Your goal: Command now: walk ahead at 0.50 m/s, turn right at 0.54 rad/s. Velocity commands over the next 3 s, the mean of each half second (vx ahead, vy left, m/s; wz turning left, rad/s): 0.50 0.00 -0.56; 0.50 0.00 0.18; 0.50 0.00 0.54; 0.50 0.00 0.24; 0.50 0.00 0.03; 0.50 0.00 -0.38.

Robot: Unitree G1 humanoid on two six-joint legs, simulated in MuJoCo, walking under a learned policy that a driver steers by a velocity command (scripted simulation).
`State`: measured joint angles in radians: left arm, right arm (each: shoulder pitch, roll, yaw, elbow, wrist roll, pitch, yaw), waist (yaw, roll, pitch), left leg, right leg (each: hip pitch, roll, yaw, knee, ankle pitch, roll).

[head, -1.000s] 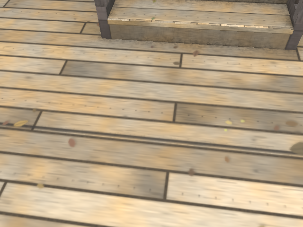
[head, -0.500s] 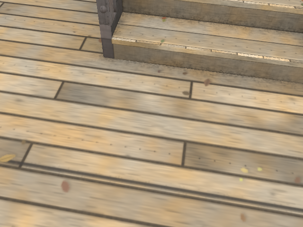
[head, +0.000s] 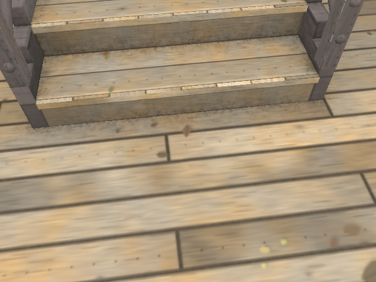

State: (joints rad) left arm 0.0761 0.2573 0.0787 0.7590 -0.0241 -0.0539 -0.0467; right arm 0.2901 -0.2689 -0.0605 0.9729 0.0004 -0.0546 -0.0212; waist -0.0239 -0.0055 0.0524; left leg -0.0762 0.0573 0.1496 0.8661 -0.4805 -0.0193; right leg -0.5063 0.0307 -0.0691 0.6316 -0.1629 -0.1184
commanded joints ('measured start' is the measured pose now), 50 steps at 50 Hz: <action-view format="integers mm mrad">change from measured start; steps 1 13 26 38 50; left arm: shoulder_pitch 338 232 240 -36 182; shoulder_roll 202 183 153 71 101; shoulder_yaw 58 47 13 -22 -22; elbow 8 -40 -80 -177 -91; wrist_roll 16 5 4 12 69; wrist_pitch -11 -11 -8 -51 -33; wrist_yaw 21 62 69 33 51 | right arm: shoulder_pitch -112 -324 -17 48 24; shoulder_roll -132 -62 -129 -188 -98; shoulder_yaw -12 -4 -35 -43 -29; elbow -162 -244 -198 -158 -200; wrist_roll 45 -5 -4 31 -40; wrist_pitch -101 -57 -65 -24 29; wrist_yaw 33 23 43 23 67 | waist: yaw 159 78 -49 -40 37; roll -119 -66 83 107 -139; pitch -311 -46 -129 -54 -44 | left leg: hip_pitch -764 -427 163 -130 -554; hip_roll -45 -29 253 120 -5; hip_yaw -252 -183 -683 -395 -209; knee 566 -268 -593 -659 206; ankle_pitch -25 561 46 437 138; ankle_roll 39 -45 221 223 62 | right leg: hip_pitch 891 217 -273 51 435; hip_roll -347 -111 -49 -44 -303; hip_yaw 759 301 217 101 312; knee -334 -404 646 -58 -447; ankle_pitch -53 130 -263 112 -55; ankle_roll -277 -108 92 147 -12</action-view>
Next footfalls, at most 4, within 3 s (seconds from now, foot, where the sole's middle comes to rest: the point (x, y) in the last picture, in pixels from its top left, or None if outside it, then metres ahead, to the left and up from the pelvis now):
0.44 left None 0.44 0.10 -0.75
0.88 right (249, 241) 0.58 -0.19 -0.75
1.34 left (184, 180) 0.83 0.03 -0.75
1.84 right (209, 136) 1.05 -0.08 -0.75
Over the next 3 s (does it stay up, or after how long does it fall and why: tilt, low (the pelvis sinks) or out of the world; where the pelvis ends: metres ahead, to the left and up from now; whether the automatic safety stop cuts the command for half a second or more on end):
stays up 1.51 0.15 0.30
